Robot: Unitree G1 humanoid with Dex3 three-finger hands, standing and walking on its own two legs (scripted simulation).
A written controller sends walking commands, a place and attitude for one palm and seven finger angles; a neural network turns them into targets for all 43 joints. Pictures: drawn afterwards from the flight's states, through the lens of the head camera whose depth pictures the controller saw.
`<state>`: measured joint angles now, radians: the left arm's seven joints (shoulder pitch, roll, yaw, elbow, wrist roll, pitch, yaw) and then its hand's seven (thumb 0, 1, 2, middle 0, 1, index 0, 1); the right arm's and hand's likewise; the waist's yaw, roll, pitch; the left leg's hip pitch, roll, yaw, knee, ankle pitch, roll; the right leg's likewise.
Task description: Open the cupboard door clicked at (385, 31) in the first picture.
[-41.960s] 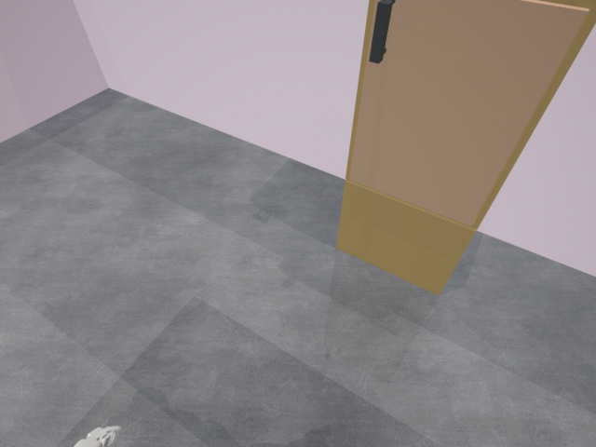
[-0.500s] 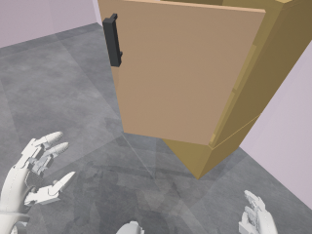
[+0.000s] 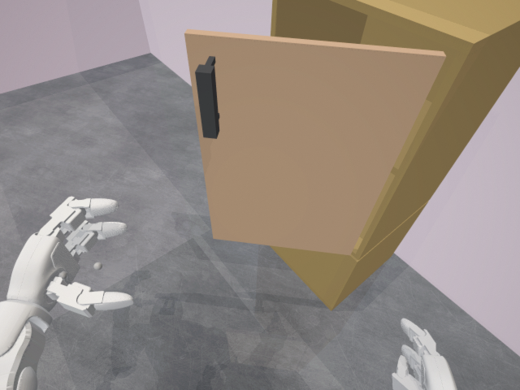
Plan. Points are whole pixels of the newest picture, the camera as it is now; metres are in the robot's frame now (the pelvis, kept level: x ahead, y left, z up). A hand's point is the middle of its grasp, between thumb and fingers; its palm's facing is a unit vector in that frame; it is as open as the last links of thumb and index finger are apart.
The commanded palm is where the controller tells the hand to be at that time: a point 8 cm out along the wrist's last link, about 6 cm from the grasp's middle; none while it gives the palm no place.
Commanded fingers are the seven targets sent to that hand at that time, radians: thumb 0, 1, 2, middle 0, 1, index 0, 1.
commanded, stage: raise the hand with hooked fingers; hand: left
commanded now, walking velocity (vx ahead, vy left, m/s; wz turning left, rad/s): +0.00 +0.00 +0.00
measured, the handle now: (211, 97) +0.55 +0.14 +0.17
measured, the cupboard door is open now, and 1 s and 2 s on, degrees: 44 44 44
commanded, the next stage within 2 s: move the hooked fingers beside the handle in 0.98 s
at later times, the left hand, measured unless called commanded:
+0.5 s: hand (36, 192) +0.28 +0.29 +0.20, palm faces +0.07 -0.99 -0.10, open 13.9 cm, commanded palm +0.24 +0.32 +0.19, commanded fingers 0.00 -0.50 0.30 -0.30 -1.20 -0.30 -1.20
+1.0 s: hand (105, 191) +0.30 +0.22 +0.19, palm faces +0.03 -1.00 -0.07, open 14.0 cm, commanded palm +0.26 +0.27 +0.19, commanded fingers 0.00 -0.50 0.30 -0.30 -1.20 -0.30 -1.20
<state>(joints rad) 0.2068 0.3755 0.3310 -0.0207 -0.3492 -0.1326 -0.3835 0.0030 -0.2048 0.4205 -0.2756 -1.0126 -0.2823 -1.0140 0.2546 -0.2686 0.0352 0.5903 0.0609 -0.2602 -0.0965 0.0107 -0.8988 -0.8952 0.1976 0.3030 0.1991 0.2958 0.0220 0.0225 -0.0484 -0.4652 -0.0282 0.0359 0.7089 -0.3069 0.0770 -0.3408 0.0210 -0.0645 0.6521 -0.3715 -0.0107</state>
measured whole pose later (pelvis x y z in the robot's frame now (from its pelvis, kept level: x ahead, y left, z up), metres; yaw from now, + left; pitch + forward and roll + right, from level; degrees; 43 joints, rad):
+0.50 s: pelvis -0.01 +0.00 +0.02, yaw +2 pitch -2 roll -1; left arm -0.20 0.53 0.45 0.20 -0.33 0.13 -0.45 -0.01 -0.50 0.30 -0.30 -1.20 -0.31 -1.20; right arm 0.24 -0.26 0.10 0.62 0.09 -0.21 -0.11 0.01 -0.90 -0.89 0.20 0.30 0.20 0.30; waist 0.05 0.03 -0.01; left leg -0.28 -0.05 0.02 0.50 -0.19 0.07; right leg -0.17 0.00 -0.08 0.47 -0.28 -0.01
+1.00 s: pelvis +0.00 -0.05 +0.02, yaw +0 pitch +0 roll +0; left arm -0.17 0.48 0.45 0.24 -0.35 0.14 -0.48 -0.01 -0.50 0.30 -0.30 -1.20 -0.30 -1.20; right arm 0.21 -0.29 0.07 0.61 0.10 -0.19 -0.10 0.01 -0.90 -0.90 0.20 0.30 0.20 0.30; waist 0.04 0.07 -0.03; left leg -0.30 0.00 0.01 0.53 -0.23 0.01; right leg -0.19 0.06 -0.08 0.50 -0.31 -0.07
